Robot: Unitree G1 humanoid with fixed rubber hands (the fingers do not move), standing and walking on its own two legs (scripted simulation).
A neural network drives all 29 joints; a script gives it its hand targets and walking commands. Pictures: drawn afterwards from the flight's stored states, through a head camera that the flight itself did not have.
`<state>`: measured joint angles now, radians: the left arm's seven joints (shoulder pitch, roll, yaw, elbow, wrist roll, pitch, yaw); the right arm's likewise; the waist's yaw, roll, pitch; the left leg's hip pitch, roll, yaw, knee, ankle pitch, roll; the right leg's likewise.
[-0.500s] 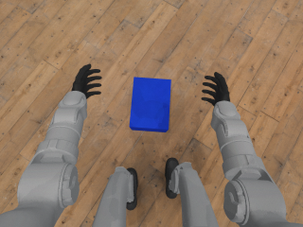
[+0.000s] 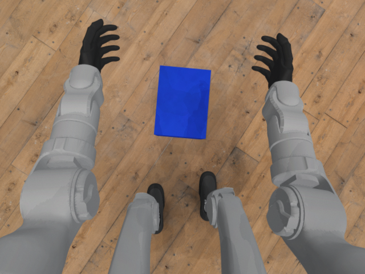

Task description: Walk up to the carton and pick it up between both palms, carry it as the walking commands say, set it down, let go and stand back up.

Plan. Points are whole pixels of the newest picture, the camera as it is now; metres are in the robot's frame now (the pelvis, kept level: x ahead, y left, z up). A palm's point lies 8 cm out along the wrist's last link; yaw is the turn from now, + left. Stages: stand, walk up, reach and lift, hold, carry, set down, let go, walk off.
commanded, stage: reach and lift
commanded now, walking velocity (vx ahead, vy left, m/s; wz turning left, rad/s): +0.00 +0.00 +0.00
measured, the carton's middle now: (182, 105) +0.51 -0.02 -0.57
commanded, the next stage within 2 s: none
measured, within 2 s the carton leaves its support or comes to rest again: neither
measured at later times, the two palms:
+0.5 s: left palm (116, 87) +0.51 +0.17 -0.27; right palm (251, 97) +0.47 -0.20 -0.27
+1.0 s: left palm (129, 99) +0.50 +0.16 -0.41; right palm (234, 107) +0.47 -0.19 -0.41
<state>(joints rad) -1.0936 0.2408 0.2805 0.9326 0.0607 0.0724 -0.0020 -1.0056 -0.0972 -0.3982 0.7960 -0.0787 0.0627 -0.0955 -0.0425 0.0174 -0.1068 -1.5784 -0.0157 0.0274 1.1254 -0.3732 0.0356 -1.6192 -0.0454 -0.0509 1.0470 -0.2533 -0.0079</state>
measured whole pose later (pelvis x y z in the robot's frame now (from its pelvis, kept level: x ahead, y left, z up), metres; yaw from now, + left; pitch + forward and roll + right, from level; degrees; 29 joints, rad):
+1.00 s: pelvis -0.05 +0.00 -0.24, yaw -1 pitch +42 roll -2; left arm -1.42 0.38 0.03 1.13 -0.18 0.07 0.09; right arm -1.34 -0.24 -0.23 1.07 0.17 0.03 -0.18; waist -0.04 -0.01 0.23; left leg -2.22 0.01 0.03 2.11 -0.63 0.05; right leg -2.28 -0.06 -0.05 2.00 -0.46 -0.02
